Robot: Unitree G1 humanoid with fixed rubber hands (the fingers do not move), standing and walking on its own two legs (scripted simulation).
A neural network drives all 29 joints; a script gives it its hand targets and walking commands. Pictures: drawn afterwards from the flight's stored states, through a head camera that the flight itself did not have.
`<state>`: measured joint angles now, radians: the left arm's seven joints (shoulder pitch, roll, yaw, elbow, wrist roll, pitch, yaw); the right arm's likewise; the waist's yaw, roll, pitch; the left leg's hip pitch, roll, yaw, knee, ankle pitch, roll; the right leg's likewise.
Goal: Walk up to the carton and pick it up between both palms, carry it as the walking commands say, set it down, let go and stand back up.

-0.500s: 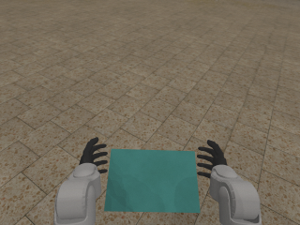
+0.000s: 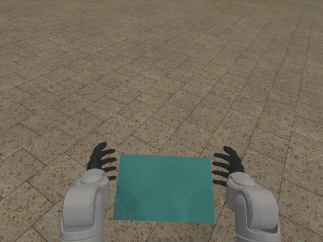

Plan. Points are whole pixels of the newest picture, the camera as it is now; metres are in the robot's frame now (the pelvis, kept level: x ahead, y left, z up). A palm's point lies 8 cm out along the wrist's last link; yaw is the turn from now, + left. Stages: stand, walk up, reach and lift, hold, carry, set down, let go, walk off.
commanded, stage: carry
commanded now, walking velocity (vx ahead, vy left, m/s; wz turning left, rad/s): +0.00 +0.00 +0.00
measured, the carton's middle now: (163, 189) +0.29 +0.00 -0.01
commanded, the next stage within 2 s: hold in 1.88 s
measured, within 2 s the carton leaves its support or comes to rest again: neither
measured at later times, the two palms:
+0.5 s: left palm (96, 172) +0.28 +0.16 +0.09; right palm (227, 175) +0.28 -0.14 +0.09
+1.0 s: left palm (103, 171) +0.30 +0.15 +0.07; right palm (228, 175) +0.29 -0.15 +0.06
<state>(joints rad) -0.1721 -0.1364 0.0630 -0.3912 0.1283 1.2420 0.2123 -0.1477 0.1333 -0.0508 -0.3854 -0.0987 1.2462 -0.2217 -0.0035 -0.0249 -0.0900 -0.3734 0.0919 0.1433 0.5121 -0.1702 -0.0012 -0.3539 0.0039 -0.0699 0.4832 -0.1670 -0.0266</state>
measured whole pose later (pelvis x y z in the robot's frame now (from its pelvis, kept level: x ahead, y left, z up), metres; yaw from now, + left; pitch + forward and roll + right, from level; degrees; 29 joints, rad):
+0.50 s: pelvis +0.00 +0.00 +0.00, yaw +0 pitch +2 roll -1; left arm -0.22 -0.14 0.11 -0.22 0.14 1.09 0.19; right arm -0.20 0.14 -0.09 -0.21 -0.12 1.10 -0.19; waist 0.00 -0.02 -0.08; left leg -0.38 0.08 0.14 0.52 -0.18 0.01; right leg -0.36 -0.01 -0.07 0.50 -0.18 -0.02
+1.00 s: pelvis +0.01 +0.00 +0.00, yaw +0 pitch +2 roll +0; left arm -0.18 -0.14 0.12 -0.10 0.17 0.93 0.14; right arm -0.17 0.14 -0.10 -0.08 -0.15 0.94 -0.15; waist -0.01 -0.01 -0.08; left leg -0.37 0.09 0.13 0.53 -0.20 -0.01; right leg -0.35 0.00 -0.07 0.52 -0.21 -0.03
